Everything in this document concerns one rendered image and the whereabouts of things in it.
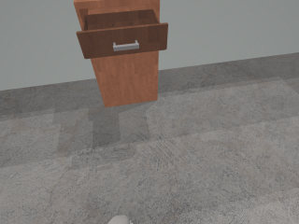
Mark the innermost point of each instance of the cabinet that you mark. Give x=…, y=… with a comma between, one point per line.
x=129, y=78

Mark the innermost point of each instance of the drawer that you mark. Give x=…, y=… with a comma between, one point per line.
x=100, y=31

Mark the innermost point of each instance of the handle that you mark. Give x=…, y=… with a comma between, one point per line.
x=125, y=46

